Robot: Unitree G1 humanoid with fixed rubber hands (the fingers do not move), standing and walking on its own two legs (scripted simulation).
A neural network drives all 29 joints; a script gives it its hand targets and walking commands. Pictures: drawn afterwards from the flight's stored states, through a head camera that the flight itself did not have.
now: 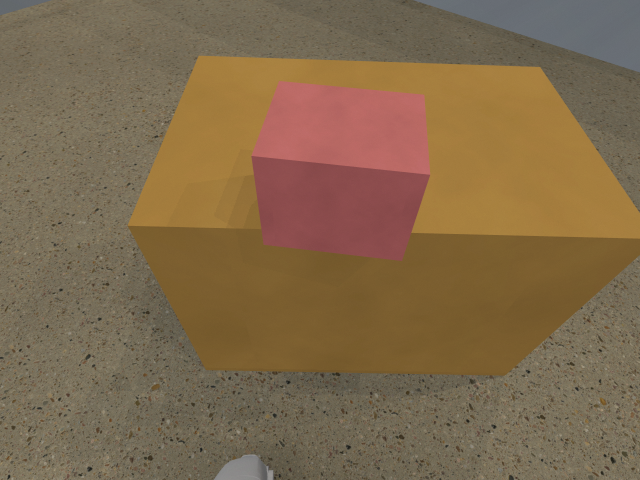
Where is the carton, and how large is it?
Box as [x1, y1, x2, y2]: [251, 81, 429, 260]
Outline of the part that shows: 279,81 251,156 263,243 270,245 401,260 429,176 423,95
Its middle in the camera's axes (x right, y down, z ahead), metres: +0.03 -0.12 +0.66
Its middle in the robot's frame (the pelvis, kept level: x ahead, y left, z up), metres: +0.58 +0.02 +0.03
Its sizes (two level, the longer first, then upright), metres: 0.242 0.198 0.195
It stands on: a pedestal, 0.70 m high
